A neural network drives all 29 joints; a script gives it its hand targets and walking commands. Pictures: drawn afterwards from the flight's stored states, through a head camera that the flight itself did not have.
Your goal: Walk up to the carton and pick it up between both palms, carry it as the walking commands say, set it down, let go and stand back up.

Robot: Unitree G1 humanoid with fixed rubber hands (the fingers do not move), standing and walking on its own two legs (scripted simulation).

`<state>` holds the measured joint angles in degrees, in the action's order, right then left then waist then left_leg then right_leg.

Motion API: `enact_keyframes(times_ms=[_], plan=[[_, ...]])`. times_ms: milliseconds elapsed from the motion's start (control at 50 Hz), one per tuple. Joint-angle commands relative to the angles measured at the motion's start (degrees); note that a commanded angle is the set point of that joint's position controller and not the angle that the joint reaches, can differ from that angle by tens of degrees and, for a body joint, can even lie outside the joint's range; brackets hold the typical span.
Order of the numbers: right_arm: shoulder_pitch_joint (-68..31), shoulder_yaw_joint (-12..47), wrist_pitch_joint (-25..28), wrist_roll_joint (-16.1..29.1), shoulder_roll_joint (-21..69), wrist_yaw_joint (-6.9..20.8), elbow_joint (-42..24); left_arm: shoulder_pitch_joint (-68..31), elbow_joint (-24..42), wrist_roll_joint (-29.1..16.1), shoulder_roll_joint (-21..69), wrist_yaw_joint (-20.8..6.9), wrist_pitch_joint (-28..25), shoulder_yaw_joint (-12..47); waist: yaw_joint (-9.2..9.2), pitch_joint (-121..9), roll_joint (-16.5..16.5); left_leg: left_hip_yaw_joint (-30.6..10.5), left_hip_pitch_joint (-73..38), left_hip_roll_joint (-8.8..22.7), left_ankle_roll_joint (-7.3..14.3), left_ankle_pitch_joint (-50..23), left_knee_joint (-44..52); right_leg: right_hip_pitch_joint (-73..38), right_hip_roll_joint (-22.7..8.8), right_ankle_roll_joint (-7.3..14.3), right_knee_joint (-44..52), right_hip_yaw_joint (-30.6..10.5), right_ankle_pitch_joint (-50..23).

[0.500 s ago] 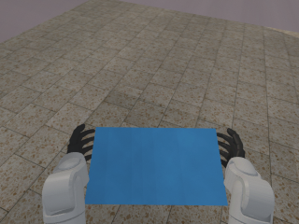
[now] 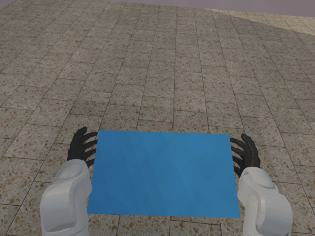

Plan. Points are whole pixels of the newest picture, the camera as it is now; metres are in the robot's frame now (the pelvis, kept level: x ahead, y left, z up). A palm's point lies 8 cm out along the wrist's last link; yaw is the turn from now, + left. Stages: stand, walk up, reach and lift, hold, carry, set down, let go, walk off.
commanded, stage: carry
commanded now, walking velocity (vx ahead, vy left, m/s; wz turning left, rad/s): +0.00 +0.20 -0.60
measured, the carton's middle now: (162, 175) +0.26 +0.00 +0.01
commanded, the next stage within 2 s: none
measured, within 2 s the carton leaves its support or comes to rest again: neither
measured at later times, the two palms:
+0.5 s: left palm (70, 155) +0.27 +0.21 +0.09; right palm (236, 203) +0.17 -0.14 +0.10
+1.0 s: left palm (80, 138) +0.31 +0.19 +0.10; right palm out of the picture +0.10 -0.10 +0.09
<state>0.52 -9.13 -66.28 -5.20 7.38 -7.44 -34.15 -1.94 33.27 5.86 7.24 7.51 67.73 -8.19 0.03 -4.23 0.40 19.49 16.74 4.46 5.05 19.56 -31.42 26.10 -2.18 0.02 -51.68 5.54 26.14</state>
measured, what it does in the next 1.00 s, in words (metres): steps to the left, turning right: right foot, then left foot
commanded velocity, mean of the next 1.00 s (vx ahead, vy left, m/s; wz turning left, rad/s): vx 0.00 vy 0.19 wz -0.56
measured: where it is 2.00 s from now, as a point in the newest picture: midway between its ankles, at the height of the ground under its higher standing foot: outside the picture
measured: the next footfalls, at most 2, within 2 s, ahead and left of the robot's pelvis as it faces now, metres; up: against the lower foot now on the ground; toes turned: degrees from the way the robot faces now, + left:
right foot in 0.08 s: +0.01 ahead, -0.11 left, +0.00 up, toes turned -10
left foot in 0.46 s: +0.08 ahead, +0.20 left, +0.00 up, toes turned -10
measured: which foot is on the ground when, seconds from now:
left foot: down 0.00-0.08, up 0.10-0.44, down 0.46-0.78, up 0.80-1.00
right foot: up 0.00-0.06, down 0.08-0.46, up 0.48-0.76, down 0.78-1.00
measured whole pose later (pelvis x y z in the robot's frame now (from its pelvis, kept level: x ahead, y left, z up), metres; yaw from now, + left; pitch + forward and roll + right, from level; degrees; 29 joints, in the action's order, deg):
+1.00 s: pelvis +0.01 +0.18 +0.01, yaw -36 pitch +5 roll +2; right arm 0.8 -7.8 -66.1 -5.2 7.3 -7.9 -33.8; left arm 1.8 34.1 5.3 7.5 7.0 65.5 -8.6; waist -0.8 -3.6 -0.7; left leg 2.4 33.6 3.5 -4.0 21.3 -54.4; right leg 20.8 -3.3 -1.3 -29.4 -2.0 13.8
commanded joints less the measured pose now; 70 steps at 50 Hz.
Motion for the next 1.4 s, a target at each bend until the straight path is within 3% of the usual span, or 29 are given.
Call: enact_keyframes(times_ms=[0,40,60,80,100,140,200,400,420,440,460,480,520,560,720,740,760,780,800,840,880,1020,1060,1080,1100,1120,1200,1320,1380], plan=[[-22.54,45.29,-1.48,21.62,44.85,12.31,-3.67,-18.61,2.30,-21.20,45.13,-12.59,1.28,44.21,-0.14,-12.21,8.79,-11.04,-16.90,13.85,3.10,-41.68,1.94,1.48,1.00,1.53,10.82,2.78,-0.84],[-22.65,45.83,-1.56,21.71,45.06,12.27,-3.07,-18.58,2.13,-21.29,45.65,-13.01,1.18,43.87,-1.66,-13.01,5.14,-6.49,-11.77,11.36,-0.29,-36.34,-5.31,-8.72,-0.54,2.22,27.31,2.32,-12.93],[-23.82,45.74,-1.51,21.81,44.40,12.21,-2.85,-17.14,1.35,-21.28,45.86,-13.24,1.08,43.45,-3.32,-12.96,0.00,-7.44,2.70,9.61,-3.46,-25.31,-12.84,-21.56,-6.37,4.20,31.38,-7.78,-21.29],[-23.15,47.10,-1.79,22.03,44.47,12.47,-4.29,-15.72,0.96,-21.00,45.23,-13.09,0.52,42.94,-2.53,-13.12,-18.12,-7.20,21.54,1.54,-7.73,8.86,-23.25,-32.27,-24.15,12.42,27.69,-32.48,-58.31],[-24.44,47.46,-1.61,22.03,44.96,12.70,-3.33,-16.18,0.71,-21.42,45.48,-13.24,0.32,43.20,-2.06,-12.90,-17.48,-16.91,25.90,0.13,-8.43,19.26,-31.16,-29.94,-25.99,15.94,28.20,-38.41,-60.93],[-26.69,48.28,-0.67,22.62,48.28,13.10,-2.03,-19.67,1.90,-22.34,48.21,-13.92,-0.35,44.00,-1.43,-11.00,-8.55,-21.67,26.77,1.87,-8.47,12.48,-37.30,-26.23,-21.29,12.66,28.70,-28.10,-45.65],[-27.39,48.45,1.34,22.98,51.73,13.07,-3.60,-22.77,5.51,-23.86,51.21,-14.77,-2.00,45.92,-1.51,-10.65,-8.14,-18.06,20.80,0.04,-9.75,3.34,-31.17,-20.19,-12.77,8.71,27.99,-17.80,-40.28],[-20.41,46.36,-0.29,20.25,45.64,11.73,-1.55,-18.90,4.02,-21.85,42.99,-13.66,-0.77,45.31,-0.92,-12.46,-13.65,-13.05,-0.69,-3.70,-7.45,-4.65,4.62,-7.00,-10.28,5.07,25.21,-18.33,-23.25],[-20.29,45.91,-0.54,20.21,45.39,11.74,-0.92,-19.28,3.72,-21.78,42.50,-13.37,-0.54,45.39,-0.69,-13.10,-9.47,-11.31,-8.13,-2.98,-7.27,-4.68,10.61,-1.34,-7.60,4.02,21.27,-15.40,-16.94],[-19.56,45.38,-0.86,19.78,44.49,11.76,0.13,-19.47,3.29,-21.57,42.56,-13.06,-0.06,45.64,-0.38,-13.31,2.15,-20.17,-14.50,6.50,-5.89,-2.15,16.65,7.33,-2.50,2.18,9.39,-9.44,-3.84],[-20.10,44.38,-0.78,19.94,44.07,11.84,0.04,-20.67,4.56,-21.91,43.01,-13.23,0.40,46.42,0.04,-11.60,19.07,-35.56,-12.39,21.41,1.05,-8.91,18.02,17.50,4.14,-0.85,-3.57,-2.15,10.70],[-20.07,44.35,-0.68,20.51,44.84,11.97,-1.07,-21.97,4.47,-22.47,43.58,-13.50,0.70,47.15,-0.58,-11.08,16.15,-31.91,-6.33,21.57,4.30,-12.96,16.25,14.28,-0.40,-0.39,-13.97,-3.40,11.88],[-22.09,44.20,-0.46,20.08,46.35,12.31,-1.47,-24.68,4.40,-24.25,46.22,-14.24,0.60,48.38,-0.60,-8.74,7.99,-21.35,0.92,14.59,3.48,-6.74,15.72,10.29,-2.02,-0.51,-21.24,-3.95,3.76],[-22.55,44.38,-0.14,20.27,46.70,12.42,-1.75,-24.46,4.40,-24.22,46.95,-14.09,0.31,48.27,-0.75,-8.31,7.96,-15.65,-0.41,10.84,2.35,-7.47,14.73,9.49,-2.03,-1.00,-18.17,-2.31,-1.21],[-20.99,46.69,-2.21,20.64,44.96,11.74,-1.31,-17.23,0.74,-21.49,43.84,-13.44,1.88,44.17,-1.29,-12.41,5.33,-12.29,-6.70,12.12,3.44,-19.52,3.51,-3.94,0.45,2.14,19.44,2.17,-3.54],[-20.91,46.57,-2.37,20.65,44.75,11.65,-0.67,-17.73,0.37,-21.64,44.01,-13.66,2.00,43.94,-1.77,-11.53,1.45,-8.93,-2.93,10.33,-0.52,-16.19,-1.42,-9.82,-1.90,2.52,31.93,-0.32,-12.15],[-22.60,46.12,-2.38,20.63,44.34,11.48,-0.26,-17.22,-0.74,-21.64,43.86,-13.83,2.05,43.29,-2.25,-9.83,-5.78,-8.92,12.12,7.86,-4.88,-5.27,-7.69,-21.41,-10.00,4.04,34.02,-13.75,-15.27],[-22.75,48.96,-2.84,21.14,44.58,11.77,-3.43,-15.77,-0.55,-21.58,43.80,-13.81,1.34,42.37,-2.23,-8.89,-24.66,-8.18,28.23,-1.90,-8.47,14.12,-18.03,-26.21,-27.23,12.95,34.57,-41.01,-38.03],[-24.71,48.24,-2.42,21.44,46.63,12.06,-1.92,-17.99,0.78,-22.58,45.27,-14.03,1.27,43.36,-1.61,-8.00,-15.50,-17.57,28.78,0.51,-9.02,13.98,-28.32,-23.61,-25.82,14.52,32.80,-37.63,-41.48],[-27.59,49.42,-1.55,22.66,49.19,12.60,-1.97,-20.18,1.79,-22.74,47.69,-14.46,0.24,43.64,-1.41,-9.04,-7.51,-20.63,27.63,1.71,-8.88,5.84,-33.74,-21.84,-19.63,10.81,31.57,-26.27,-31.22],[-27.21,49.25,-0.32,23.09,51.17,12.89,-2.66,-21.68,3.90,-23.45,49.97,-14.71,-0.87,44.82,-1.32,-9.87,-8.06,-18.45,24.06,1.01,-9.53,-0.09,-31.90,-19.59,-13.57,8.49,29.92,-18.11,-31.21],[-20.62,47.40,-0.79,20.82,45.55,11.68,-2.55,-17.39,4.62,-22.51,45.02,-13.80,-0.39,45.72,-1.46,-13.20,-14.21,-13.24,8.63,-3.52,-8.63,-2.03,-6.92,-13.05,-10.66,6.65,27.03,-14.95,-31.80],[-20.45,46.12,-1.33,20.35,44.20,11.87,-1.37,-17.70,3.46,-22.01,43.85,-13.24,-0.02,45.77,-0.49,-14.79,-9.97,-10.14,-3.30,-3.39,-8.38,-8.69,8.02,-7.38,-7.82,4.31,21.08,-11.38,-25.42],[-20.67,45.53,-1.55,20.20,43.81,12.01,-0.60,-18.01,2.94,-21.66,43.60,-12.95,0.27,45.91,-0.29,-15.69,-3.64,-15.53,-10.78,2.58,-7.93,-10.55,11.01,-0.60,-5.43,2.18,15.75,-9.05,-18.36],[-20.02,44.70,-1.99,19.76,41.66,12.09,0.13,-17.80,2.06,-21.15,43.28,-12.48,0.71,45.68,-0.59,-15.08,9.43,-31.12,-15.89,17.10,-5.56,-25.37,14.07,9.92,-1.43,-1.03,4.92,-5.49,0.69],[-21.11,43.91,-1.53,21.24,43.44,12.44,-0.47,-20.77,4.22,-21.89,44.36,-12.37,0.95,47.69,-0.32,-15.86,19.21,-36.37,-10.66,22.58,0.82,-30.10,13.57,9.65,0.90,-2.25,-1.12,-3.60,11.16],[-24.32,43.52,-0.86,20.85,46.02,13.38,-1.02,-25.17,2.51,-22.88,48.80,-12.80,0.61,48.40,-0.51,-11.74,10.14,-22.59,0.07,11.66,-0.30,-8.38,15.16,3.01,-2.61,-2.05,-2.45,-4.77,0.13],[-23.10,42.99,-1.88,19.80,42.71,13.03,1.63,-20.97,-2.05,-20.82,46.17,-11.64,1.20,45.52,-0.65,-12.78,7.38,-21.25,-1.59,9.89,-2.24,-8.46,13.00,-8.99,-1.20,-1.71,29.36,-0.50,-9.53],[-24.03,44.90,-2.59,20.27,43.59,12.94,0.81,-20.20,-2.83,-20.71,46.11,-12.15,1.26,43.70,-0.18,-12.51,-2.41,-17.66,2.72,5.49,-5.90,-10.57,9.23,-13.88,-8.80,-0.08,30.27,-8.24,-14.49]])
